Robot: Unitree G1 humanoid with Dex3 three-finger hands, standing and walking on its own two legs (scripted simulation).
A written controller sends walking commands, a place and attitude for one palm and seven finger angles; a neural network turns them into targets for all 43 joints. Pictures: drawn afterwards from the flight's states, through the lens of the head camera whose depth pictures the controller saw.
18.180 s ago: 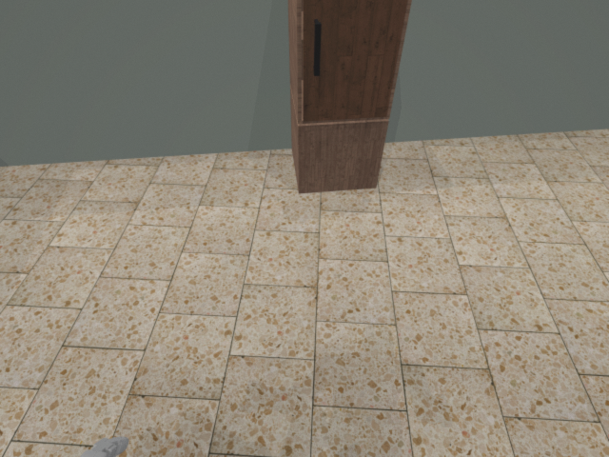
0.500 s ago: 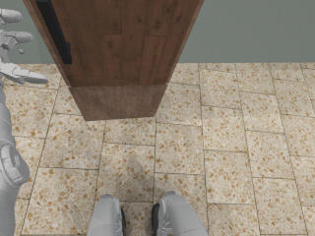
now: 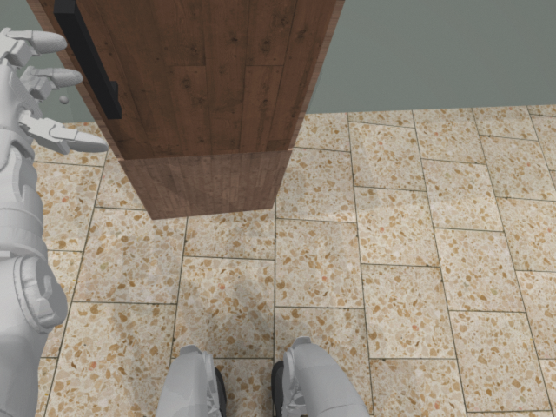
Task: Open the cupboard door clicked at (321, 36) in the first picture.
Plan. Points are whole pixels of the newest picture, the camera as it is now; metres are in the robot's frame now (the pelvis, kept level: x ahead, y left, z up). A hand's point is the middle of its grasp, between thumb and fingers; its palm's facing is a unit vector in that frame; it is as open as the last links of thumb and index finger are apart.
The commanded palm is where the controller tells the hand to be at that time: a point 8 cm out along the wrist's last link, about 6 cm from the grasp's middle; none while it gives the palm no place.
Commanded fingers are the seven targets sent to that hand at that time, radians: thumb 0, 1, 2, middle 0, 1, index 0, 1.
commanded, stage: slide the fingers in behind the handle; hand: left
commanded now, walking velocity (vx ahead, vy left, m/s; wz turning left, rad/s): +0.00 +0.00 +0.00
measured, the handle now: (94, 58) +0.59 +0.19 +0.06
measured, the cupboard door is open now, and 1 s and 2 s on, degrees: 0 0 0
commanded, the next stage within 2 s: close the thumb around the handle in 1.26 s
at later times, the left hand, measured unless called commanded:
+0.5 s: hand (96, 94) +0.53 +0.19 +0.06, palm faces +0.06 -1.00 -0.03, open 14.0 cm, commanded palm +0.51 +0.23 +0.05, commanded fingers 0.00 -0.50 0.30 -0.30 -1.20 -0.30 -1.20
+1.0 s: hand (116, 95) +0.53 +0.17 +0.05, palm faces +0.04 -1.00 -0.02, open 14.0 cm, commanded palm +0.51 +0.20 +0.05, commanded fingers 0.00 -0.50 0.30 -0.30 -1.20 -0.30 -1.20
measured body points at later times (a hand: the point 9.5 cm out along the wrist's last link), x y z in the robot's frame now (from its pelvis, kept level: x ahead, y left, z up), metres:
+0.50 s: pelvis +0.01 -0.02 +0.00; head +0.17 +0.02 +0.42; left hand +0.52 +0.24 +0.06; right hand +0.01 -0.28 -0.10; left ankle +0.03 +0.08 -0.63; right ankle +0.02 -0.12 -0.63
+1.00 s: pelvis +0.01 -0.02 +0.00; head +0.17 +0.01 +0.42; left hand +0.53 +0.22 +0.06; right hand +0.00 -0.28 -0.11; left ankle +0.03 +0.08 -0.63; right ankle +0.02 -0.12 -0.63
